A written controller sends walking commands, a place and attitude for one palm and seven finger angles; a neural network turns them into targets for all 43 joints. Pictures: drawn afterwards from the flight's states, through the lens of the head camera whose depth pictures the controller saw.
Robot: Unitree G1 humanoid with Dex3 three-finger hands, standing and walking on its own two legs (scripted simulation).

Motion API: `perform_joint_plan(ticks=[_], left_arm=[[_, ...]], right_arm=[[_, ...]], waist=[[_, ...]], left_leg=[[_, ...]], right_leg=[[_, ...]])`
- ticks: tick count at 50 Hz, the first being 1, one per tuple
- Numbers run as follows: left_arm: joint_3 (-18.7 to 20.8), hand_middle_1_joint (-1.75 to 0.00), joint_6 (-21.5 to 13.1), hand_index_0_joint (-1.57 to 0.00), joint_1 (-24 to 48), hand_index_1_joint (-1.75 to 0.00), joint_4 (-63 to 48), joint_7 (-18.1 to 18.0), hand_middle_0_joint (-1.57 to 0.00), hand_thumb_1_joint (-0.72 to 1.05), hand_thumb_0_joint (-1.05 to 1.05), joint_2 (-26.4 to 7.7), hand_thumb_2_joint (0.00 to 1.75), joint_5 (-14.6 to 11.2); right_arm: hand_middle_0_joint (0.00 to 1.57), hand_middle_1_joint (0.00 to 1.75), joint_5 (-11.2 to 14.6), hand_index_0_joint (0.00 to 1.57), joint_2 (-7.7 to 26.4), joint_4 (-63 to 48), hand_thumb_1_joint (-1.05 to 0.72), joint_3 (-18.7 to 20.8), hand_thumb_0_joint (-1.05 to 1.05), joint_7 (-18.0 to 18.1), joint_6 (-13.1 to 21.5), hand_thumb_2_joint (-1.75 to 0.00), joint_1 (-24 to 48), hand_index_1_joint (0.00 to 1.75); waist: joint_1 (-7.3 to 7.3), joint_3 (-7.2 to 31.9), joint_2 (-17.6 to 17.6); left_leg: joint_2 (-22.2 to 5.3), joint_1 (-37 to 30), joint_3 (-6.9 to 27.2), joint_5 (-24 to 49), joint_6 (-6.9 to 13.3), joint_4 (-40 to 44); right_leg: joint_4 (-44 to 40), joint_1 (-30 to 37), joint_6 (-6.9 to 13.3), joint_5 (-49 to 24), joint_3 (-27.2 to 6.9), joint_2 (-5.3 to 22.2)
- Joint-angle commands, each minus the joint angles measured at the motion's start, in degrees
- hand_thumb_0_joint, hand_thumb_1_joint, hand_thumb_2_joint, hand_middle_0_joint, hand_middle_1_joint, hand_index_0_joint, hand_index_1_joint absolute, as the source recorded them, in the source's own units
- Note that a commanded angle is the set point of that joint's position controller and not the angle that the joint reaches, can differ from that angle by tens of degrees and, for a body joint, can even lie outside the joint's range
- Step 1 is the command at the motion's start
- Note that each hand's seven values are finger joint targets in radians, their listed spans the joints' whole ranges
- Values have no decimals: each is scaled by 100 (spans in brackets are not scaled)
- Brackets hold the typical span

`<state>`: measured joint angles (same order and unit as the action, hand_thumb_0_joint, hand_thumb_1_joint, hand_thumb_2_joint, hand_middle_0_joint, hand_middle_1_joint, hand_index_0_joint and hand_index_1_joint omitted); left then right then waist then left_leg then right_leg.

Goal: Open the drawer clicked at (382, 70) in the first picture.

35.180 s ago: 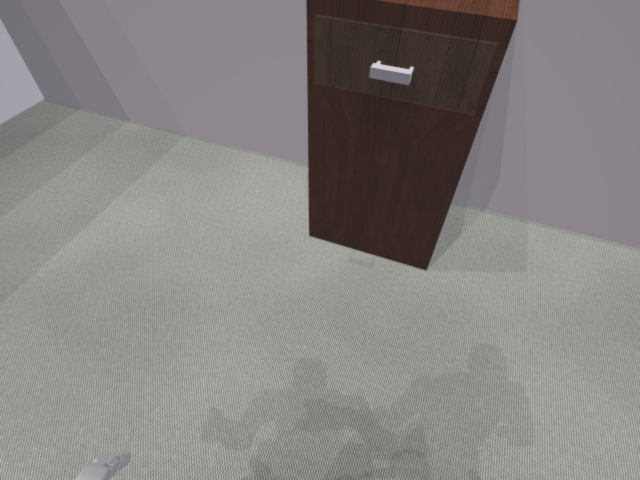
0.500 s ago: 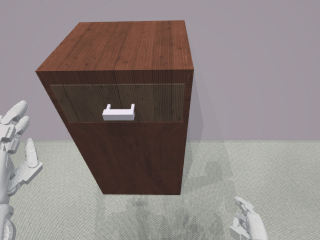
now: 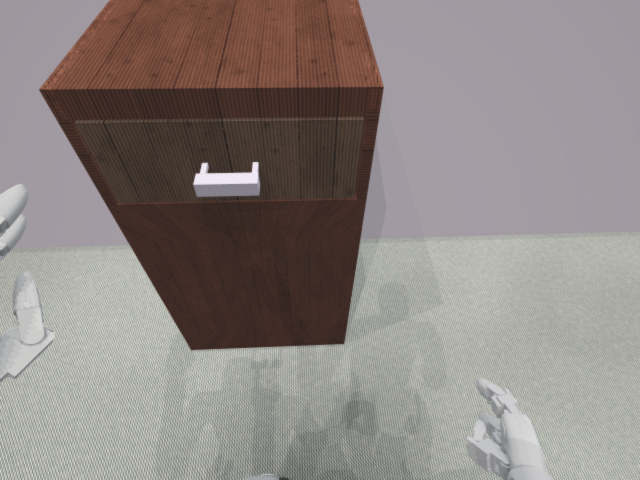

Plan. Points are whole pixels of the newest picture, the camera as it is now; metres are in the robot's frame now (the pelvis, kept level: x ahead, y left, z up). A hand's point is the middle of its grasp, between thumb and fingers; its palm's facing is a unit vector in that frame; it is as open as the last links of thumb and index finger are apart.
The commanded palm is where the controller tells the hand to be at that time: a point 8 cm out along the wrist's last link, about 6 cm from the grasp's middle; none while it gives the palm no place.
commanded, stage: step back with the hand held close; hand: left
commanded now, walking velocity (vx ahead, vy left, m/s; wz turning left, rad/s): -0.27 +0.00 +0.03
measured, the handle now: (229, 175) +0.58 +0.20 +0.02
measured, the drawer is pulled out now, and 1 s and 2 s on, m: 0.00 0.00 0.00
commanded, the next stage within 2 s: stop stepping back and stand still in 0.68 s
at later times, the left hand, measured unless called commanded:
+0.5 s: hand out of the picture +0.11 +0.25 +0.20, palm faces +0.39 -0.79 -0.48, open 7.4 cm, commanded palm +0.04 +0.29 +0.21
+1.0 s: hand out of the picture +0.00 +0.22 +0.19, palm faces +0.18 -0.83 -0.53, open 7.4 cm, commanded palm -0.06 +0.28 +0.21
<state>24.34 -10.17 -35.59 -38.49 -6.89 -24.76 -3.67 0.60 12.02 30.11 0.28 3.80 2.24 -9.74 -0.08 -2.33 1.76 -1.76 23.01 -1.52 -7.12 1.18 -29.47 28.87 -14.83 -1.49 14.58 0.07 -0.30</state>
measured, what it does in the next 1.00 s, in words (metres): walks backwards: right foot, then left foot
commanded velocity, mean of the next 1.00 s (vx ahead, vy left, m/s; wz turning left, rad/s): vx -0.22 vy -0.02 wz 0.00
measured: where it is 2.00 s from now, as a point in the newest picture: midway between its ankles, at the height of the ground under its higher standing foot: outside the picture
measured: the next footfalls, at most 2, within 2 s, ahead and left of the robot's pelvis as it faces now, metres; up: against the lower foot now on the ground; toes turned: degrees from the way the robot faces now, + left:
right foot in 0.54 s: -0.15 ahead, -0.09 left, +0.00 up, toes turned -1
left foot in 0.78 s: -0.05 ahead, +0.10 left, +0.00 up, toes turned +1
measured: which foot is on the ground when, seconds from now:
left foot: down 0.00-0.56, up 0.58-0.76, down 0.78-1.00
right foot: down 0.00-0.32, up 0.34-0.52, down 0.54-0.80, up 0.82-1.00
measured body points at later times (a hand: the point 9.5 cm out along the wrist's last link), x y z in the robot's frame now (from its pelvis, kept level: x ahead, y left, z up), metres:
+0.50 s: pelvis -0.09 +0.01 -0.01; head -0.07 +0.03 +0.44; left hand +0.08 +0.29 +0.22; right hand +0.08 -0.22 -0.08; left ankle +0.09 +0.10 -0.73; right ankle -0.16 -0.10 -0.70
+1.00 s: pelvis -0.21 +0.01 +0.00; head -0.17 +0.04 +0.45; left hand -0.01 +0.26 +0.22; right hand -0.04 -0.22 -0.06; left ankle -0.09 +0.10 -0.73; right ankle -0.24 -0.08 -0.71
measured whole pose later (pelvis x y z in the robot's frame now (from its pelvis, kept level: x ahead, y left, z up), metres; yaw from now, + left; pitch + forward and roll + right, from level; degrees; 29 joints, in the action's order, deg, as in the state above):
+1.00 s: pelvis -0.21 +0.01 +0.00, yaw -4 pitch +1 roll -1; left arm 25.7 -9.2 -40.2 -46.1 -6.4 -28.4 -3.9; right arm -0.5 9.6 29.7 -0.5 1.2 7.5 -10.5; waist 1.6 -3.2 -2.5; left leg -1.5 22.8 -4.5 -3.4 2.5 -24.8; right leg 41.9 -17.9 -0.6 27.6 2.4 -2.4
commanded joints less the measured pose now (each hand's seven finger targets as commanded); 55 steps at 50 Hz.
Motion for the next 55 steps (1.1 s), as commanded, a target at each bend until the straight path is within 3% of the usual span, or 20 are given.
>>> perform_joint_plan(ticks=[1, 11, 14, 16, 17, 19, 24, 26, 28, 29, 31, 32, 35, 37, 38, 40, 44, 48, 52, 55], left_arm=[[735, -30, -483, -20, 125, -30, -1096, -212, -20, 90, 0, -827, 90, 50], [448, -30, -554, -20, 737, -30, -1050, -359, -20, 90, 0, -778, 90, 125], [511, -30, -563, -20, 720, -30, -1052, -350, -20, 90, 0, -786, 90, 101], [650, -30, -602, -20, 648, -30, -1177, -311, -20, 90, 0, -811, 90, 144], [826, -30, -627, -20, 530, -30, -1148, -300, -20, 90, 0, -880, 90, 170], [870, -30, -657, -20, 370, -30, -1282, -278, -20, 90, 0, -950, 90, 77], [746, -30, -490, -20, -78, -30, -1391, -283, -20, 90, 0, -818, 90, -177], [772, -30, -485, -20, 270, -30, -1414, -253, -20, 90, 0, -935, 90, -133], [832, -30, -555, -20, 834, -30, -1251, -301, -20, 90, 0, -1320, 90, -7], [960, -30, -617, -20, 1116, -30, -1061, -388, -20, 90, 0, -1467, 90, 57], [720, -30, -436, -20, 864, -30, -700, -197, -20, 90, 0, -1148, 90, 154], [698, -30, -362, -20, 630, -30, -483, -166, -20, 90, 0, -1032, 90, 170], [394, -30, -363, -20, 1086, -30, -645, -123, -20, 90, 0, -888, 90, 162], [258, -30, -341, -20, 1181, -30, -756, -96, -20, 90, 0, -806, 90, 102], [234, -30, -351, -20, 1214, -30, -981, -89, -20, 90, 0, -869, 90, 81], [455, -30, -408, -20, 760, -30, -1065, -96, -20, 90, 0, -900, 90, 79], [956, -30, -425, -20, -250, -30, -1943, -69, -20, 90, 0, -1110, 90, -32], [1010, -30, -348, -20, -757, -30, -2283, -202, -20, 90, 0, -1010, 90, -73], [932, -30, -195, -20, -657, -30, -1343, -330, -20, 90, 0, -901, 90, -23], [963, -30, -146, -20, 153, -30, -862, -336, -20, 90, 0, -1118, 90, -78]], right_arm=[[20, 30, -16, 20, 800, -830, -90, 290, 0, 53, 444, -90, 395, 30], [20, 30, -78, 20, 734, -466, -90, 296, 0, 119, 578, -90, 188, 30], [20, 30, -66, 20, 775, -559, -90, 255, 0, 140, 579, -90, 283, 30], [20, 30, -65, 20, 843, -729, -90, 280, 0, 144, 655, -90, 461, 30], [20, 30, -130, 20, 769, -702, -90, 320, 0, 126, 685, -90, 359, 30], [20, 30, -152, 20, 647, -601, -90, 374, 0, 15, 781, -90, 268, 30], [20, 30, -146, 20, 544, -420, -90, 235, 0, -119, 912, -90, 456, 30], [20, 30, -111, 20, 533, -351, -90, 216, 0, -137, 824, -90, 501, 30], [20, 30, -63, 20, 571, -157, -90, 228, 0, -143, 718, -90, 610, 30], [20, 30, -171, 20, 543, -10, -90, 192, 0, -131, 731, -90, 612, 30], [20, 30, -60, 20, 527, -224, -90, 246, 0, -130, 721, -90, 651, 30], [20, 30, -79, 20, 315, -224, -90, 133, 0, -34, 602, -90, 683, 30], [20, 30, -78, 20, 398, -296, -90, -58, 0, 115, 520, -90, 846, 30], [20, 30, -51, 20, 520, -284, -90, -52, 0, 148, 507, -90, 683, 30], [20, 30, -16, 20, 702, -351, -90, 32, 0, 122, 506, -90, 547, 30], [20, 30, -52, 20, 768, -462, -90, 294, 0, -82, 593, -90, 169, 30], [20, 30, -143, 20, 643, -697, -90, 301, 0, -231, 713, -90, 163, 30], [20, 30, -71, 20, 622, -821, -90, 225, 0, -233, 781, -90, 250, 30], [20, 30, -73, 20, 608, -654, -90, 197, 0, -68, 638, -90, 288, 30], [20, 30, -134, 20, 735, -290, -90, 272, 0, -11, 416, -90, 198, 30]], waist=[[7, 708, 293], [145, 488, -250], [85, 361, 418], [-24, 560, 1646], [-67, 757, 1561], [-104, 1161, 1005], [-96, 1433, 1265], [-29, 979, 629], [-128, 513, -1135], [-99, 400, -946], [-37, 803, -1513], [-7, 669, -1371], [-57, 386, -595], [31, 496, -282], [29, 804, 138], [-100, 1735, 744], [-40, 1812, 1055], [22, 1334, 1232], [121, 742, 934], [134, 134, -1301]], left_leg=[[-362, 177, 457, -1733, 6, 925], [125, -1153, 242, -1371, -273, -444], [-319, -132, 920, -2120, -114, 838], [-1155, 1626, 2073, -3876, 322, 2461], [-1423, 1852, 2290, -3880, 518, 2657], [-1353, 861, 1915, -2752, 524, 2258], [-998, -213, 908, -1406, 198, 1818], [-653, -27, 524, -1459, -133, 999], [264, -212, 199, -1658, -530, -2230], [285, 344, 336, -2089, -529, -3144], [333, 868, 391, -1841, -453, -3229], [231, 846, 77, -1640, -466, -2841], [361, 267, -309, -1355, -363, -961], [306, -422, -269, 148, -350, 530], [-308, -1187, 208, 2761, -166, 852], [-1697, -2589, 1323, 5289, 540, 470], [-1559, -1509, 1483, 1463, 703, 1280], [-997, -453, 924, -2136, 314, 2018], [-476, 654, 412, -3002, -183, 1751], [66, 260, 256, -1256, -310, -2338]], right_leg=[[-398, 181, 119, 233, -135, -23], [-1352, -1870, 356, 1570, -453, 474], [-487, -1050, 117, 1485, -9, -58], [1673, 653, 11, 1033, 227, -654], [2628, 901, 52, 1111, 123, -710], [2868, 299, 194, 1513, 26, -595], [802, 441, 324, 1665, 292, -490], [-913, 298, 419, 969, -231, -5], [-2307, -1523, 1090, 520, -2700, 2080], [-1890, -1283, 1185, -1300, -2037, 2213], [-741, -210, 546, -3941, -1079, 1397], [-488, 231, 595, -4908, -662, 1264], [-264, 532, 631, -5437, -635, 1016], [184, 675, 316, -4978, -284, 593], [520, 332, 40, -3714, -88, 243], [1548, -724, 44, 1253, -319, -153], [2248, -337, 52, 1449, -162, -200], [1256, 358, 85, 1287, 463, -305], [-461, 1504, 303, 1277, 832, -312], [-2464, -1011, 1351, 2315, -2220, 2101]])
